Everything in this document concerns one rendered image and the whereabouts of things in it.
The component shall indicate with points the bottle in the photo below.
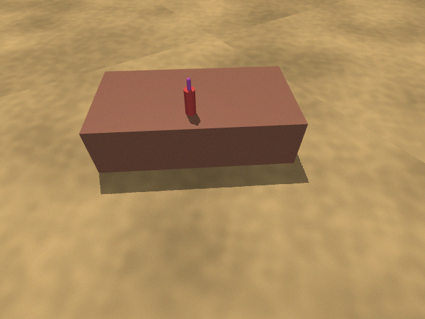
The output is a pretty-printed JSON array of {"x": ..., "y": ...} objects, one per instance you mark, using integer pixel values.
[{"x": 189, "y": 96}]

